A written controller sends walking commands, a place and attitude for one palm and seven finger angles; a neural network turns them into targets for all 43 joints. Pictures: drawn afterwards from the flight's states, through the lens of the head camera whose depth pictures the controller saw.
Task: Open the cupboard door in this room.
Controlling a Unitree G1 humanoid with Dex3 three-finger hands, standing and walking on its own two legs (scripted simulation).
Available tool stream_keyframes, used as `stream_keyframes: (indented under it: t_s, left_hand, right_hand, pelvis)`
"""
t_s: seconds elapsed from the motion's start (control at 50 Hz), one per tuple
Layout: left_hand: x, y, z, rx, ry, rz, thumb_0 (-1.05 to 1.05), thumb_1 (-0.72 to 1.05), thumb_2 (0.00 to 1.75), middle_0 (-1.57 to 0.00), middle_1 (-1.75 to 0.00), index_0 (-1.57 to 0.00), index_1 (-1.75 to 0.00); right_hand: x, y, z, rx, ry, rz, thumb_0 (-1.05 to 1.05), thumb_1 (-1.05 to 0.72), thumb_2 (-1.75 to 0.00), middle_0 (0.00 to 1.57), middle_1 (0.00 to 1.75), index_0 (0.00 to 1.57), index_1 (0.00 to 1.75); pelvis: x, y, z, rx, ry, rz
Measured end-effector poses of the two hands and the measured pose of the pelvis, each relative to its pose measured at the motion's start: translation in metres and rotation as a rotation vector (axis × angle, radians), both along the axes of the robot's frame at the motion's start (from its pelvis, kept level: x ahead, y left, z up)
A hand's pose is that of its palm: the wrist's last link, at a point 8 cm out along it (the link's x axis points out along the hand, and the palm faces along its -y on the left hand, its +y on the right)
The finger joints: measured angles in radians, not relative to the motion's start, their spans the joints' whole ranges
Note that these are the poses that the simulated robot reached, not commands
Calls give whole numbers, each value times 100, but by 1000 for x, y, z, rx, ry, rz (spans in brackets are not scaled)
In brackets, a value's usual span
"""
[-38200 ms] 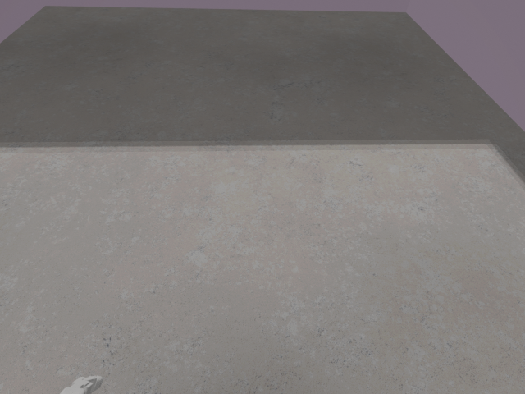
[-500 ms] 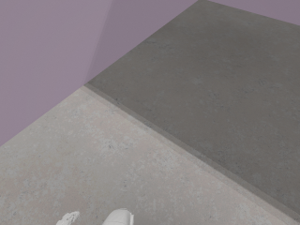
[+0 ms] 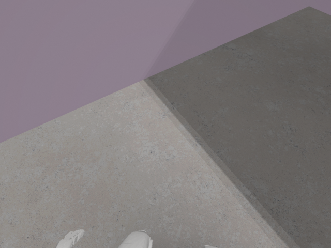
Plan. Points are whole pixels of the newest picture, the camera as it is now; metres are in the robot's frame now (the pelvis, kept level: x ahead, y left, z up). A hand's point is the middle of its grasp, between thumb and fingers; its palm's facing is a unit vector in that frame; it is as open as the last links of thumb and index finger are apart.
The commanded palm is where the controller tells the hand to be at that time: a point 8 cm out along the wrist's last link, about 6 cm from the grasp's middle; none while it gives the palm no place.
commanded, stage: turn to face it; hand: left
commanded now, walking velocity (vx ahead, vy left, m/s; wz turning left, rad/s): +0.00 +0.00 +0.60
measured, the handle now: out of the picture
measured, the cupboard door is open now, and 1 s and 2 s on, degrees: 43 43 43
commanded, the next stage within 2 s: none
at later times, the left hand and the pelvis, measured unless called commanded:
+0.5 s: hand out of the picture +0.06 +0.22 -0.14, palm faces +0.34 -0.90 -0.28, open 7.4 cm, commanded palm none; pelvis +0.02 -0.03 +0.01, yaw +19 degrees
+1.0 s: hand out of the picture -0.03 +0.19 -0.16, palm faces +0.62 -0.75 -0.23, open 7.4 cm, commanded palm none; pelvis +0.03 -0.03 +0.01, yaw +37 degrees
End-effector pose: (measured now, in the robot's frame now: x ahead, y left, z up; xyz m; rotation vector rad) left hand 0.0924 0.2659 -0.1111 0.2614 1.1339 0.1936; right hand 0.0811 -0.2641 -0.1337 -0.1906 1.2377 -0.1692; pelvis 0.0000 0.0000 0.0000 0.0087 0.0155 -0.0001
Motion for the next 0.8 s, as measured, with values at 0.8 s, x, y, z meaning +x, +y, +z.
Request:
stream_keyframes:
  t_s: [0.8]
  left_hand:
    - [-133, -57, -15, -111, 70, 549, 0, 90, 90, -20, -30, -21, -30]
  right_hand:
    - [170, 58, 26, 0, -58, 547, 1, -91, -90, 19, 30, 20, 30]
  pelvis:
    - [32, -33, 11, 20, 1, 520]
